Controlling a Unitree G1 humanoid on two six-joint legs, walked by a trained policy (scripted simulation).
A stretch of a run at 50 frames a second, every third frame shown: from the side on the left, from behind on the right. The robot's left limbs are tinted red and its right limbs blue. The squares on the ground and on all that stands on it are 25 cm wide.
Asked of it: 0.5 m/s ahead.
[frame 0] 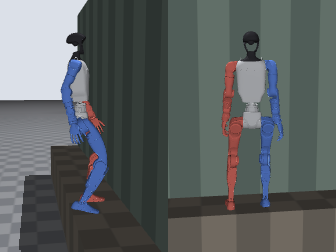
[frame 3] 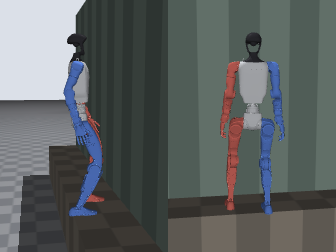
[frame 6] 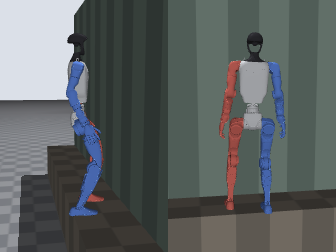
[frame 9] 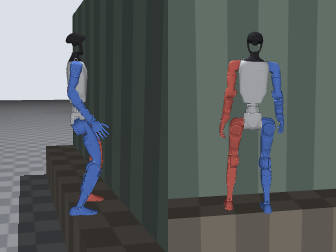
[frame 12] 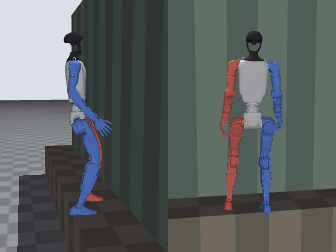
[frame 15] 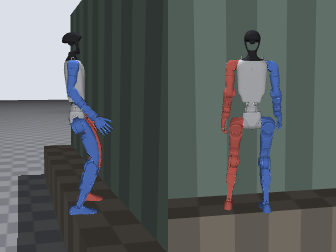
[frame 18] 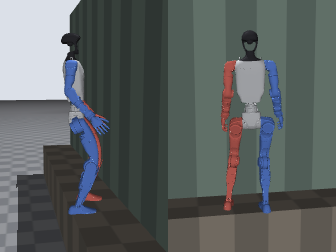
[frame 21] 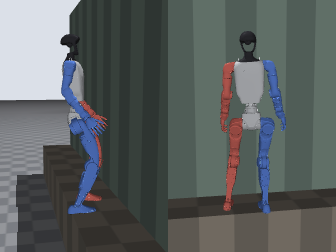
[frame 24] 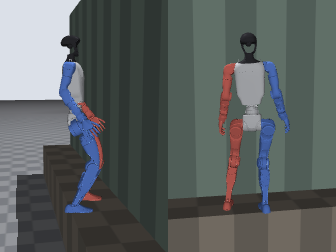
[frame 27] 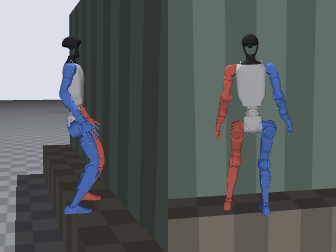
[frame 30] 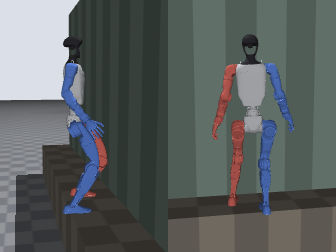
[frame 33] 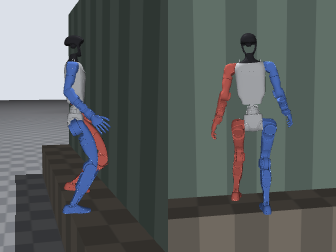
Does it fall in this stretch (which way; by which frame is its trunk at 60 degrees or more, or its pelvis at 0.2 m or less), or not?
no
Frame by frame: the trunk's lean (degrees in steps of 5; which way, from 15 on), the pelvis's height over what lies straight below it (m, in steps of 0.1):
0: 5, 0.8
3: 5, 0.8
6: 5, 0.8
9: 5, 0.8
12: 5, 0.8
15: 5, 0.8
18: 5, 0.8
21: 5, 0.7
24: 5, 0.7
27: 5, 0.7
30: 5, 0.7
33: 5, 0.7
